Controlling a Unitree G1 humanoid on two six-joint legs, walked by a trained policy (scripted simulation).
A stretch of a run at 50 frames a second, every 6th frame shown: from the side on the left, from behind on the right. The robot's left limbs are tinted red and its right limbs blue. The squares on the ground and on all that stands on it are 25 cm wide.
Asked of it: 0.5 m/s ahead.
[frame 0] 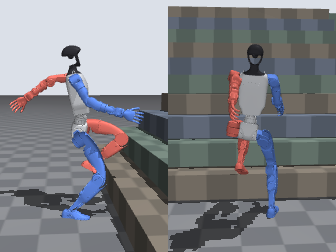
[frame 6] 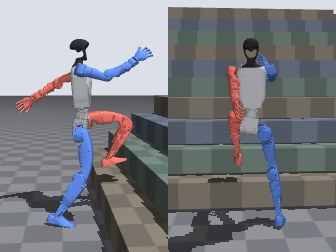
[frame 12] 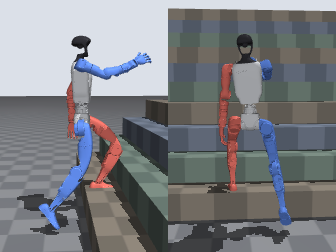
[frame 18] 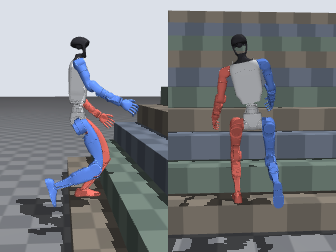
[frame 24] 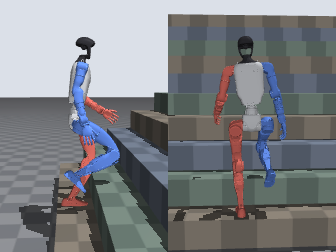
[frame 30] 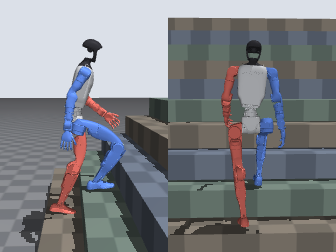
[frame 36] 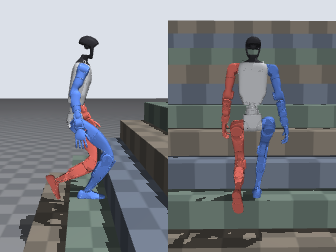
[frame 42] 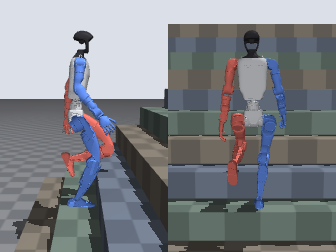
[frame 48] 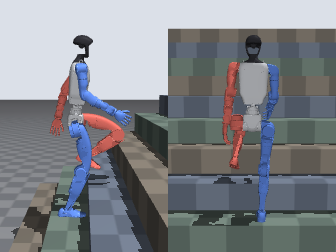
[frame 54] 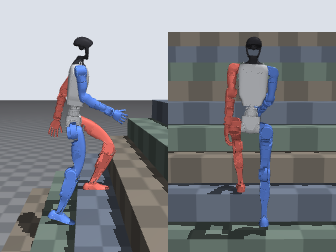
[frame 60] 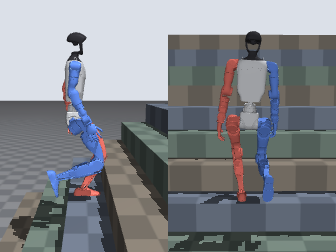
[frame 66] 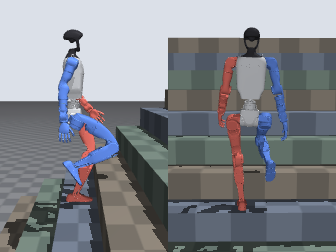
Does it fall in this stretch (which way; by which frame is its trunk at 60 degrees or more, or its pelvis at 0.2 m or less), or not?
no
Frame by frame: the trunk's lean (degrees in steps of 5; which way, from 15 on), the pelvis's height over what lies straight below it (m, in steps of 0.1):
0: 10, 0.7
6: 5, 0.8
12: 5, 0.8
18: 10, 0.7
24: 10, 0.7
30: 15 forward, 0.8
36: 10, 0.6
42: 5, 0.7
48: 5, 0.8
54: 10, 0.8
60: 5, 0.7
66: 0, 0.7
